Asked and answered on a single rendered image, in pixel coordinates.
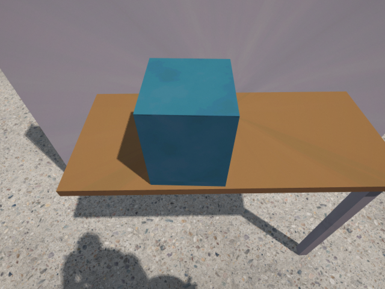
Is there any carton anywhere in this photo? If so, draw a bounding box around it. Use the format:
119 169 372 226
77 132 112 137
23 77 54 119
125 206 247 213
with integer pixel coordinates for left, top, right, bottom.
133 58 240 187

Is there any table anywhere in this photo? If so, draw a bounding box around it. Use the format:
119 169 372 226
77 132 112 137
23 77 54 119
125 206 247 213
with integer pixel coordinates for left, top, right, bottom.
56 92 385 255

